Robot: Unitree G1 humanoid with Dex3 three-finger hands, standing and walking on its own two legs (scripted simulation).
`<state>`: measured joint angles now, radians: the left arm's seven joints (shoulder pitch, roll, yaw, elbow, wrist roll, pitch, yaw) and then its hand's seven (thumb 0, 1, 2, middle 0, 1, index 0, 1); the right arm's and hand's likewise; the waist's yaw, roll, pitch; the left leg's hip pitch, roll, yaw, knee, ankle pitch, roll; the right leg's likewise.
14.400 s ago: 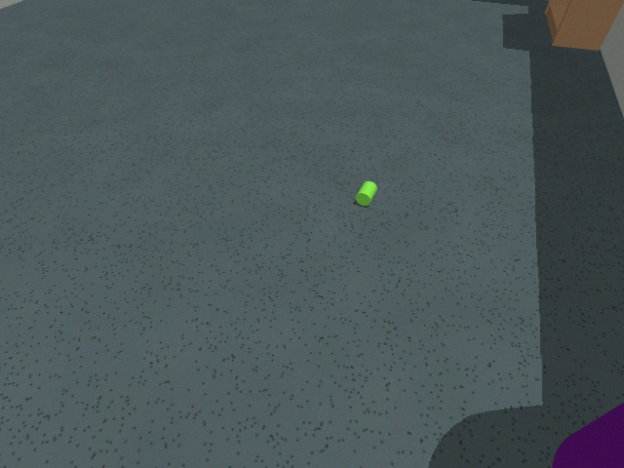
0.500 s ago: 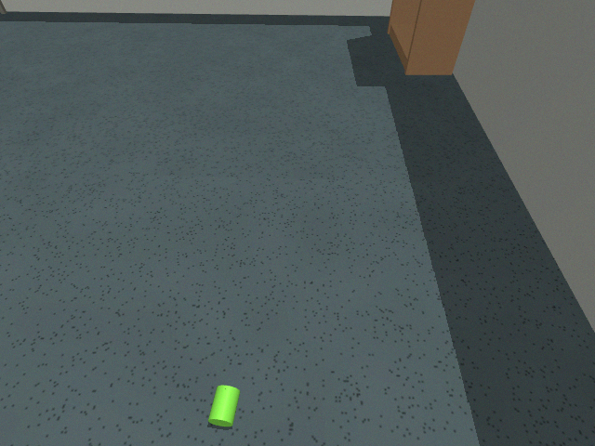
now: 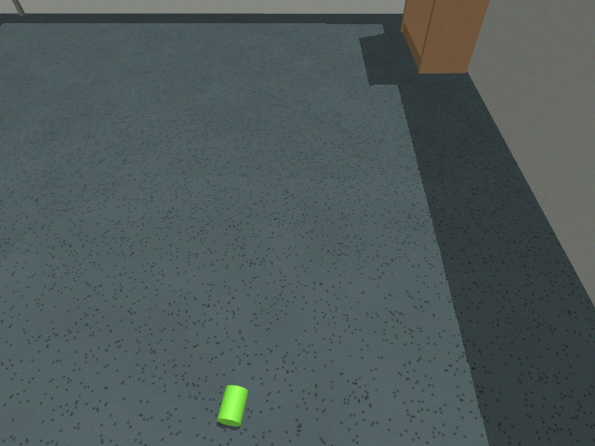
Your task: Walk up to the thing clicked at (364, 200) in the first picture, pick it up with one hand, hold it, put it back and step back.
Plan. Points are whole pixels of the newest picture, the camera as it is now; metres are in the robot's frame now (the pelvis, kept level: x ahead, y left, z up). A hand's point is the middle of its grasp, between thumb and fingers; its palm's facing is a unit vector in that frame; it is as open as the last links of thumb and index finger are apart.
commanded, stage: walk up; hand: left
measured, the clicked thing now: (233, 405) +0.41 +0.25 -0.75
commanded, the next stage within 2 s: stand in 0.34 s
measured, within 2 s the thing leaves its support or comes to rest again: neither
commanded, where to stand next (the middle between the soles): +0.04 +0.02 m, yaw -1 degrees
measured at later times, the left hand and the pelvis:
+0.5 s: hand out of the picture +0.09 +0.25 -0.16, palm faces -0.01 -0.94 -0.33, open 7.4 cm; pelvis +0.01 +0.00 +0.00, yaw +0 degrees
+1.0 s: hand out of the picture +0.09 +0.25 -0.16, palm faces -0.01 -0.94 -0.34, open 7.4 cm; pelvis +0.02 +0.00 +0.00, yaw +1 degrees
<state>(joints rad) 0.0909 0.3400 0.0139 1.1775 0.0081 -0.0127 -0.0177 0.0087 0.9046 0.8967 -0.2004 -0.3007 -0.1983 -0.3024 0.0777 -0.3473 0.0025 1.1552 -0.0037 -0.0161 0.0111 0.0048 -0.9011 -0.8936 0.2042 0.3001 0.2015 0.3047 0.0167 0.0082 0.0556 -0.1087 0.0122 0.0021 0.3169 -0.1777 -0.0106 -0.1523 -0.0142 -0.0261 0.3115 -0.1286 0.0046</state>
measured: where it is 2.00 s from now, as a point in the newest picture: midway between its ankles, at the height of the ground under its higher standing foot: outside the picture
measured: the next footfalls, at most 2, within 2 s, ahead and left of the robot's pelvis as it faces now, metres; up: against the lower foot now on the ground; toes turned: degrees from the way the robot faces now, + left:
left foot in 1.68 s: -0.05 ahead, +0.15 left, +0.00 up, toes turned -1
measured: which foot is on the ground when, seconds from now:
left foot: down 0.00-1.00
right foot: down 0.00-1.00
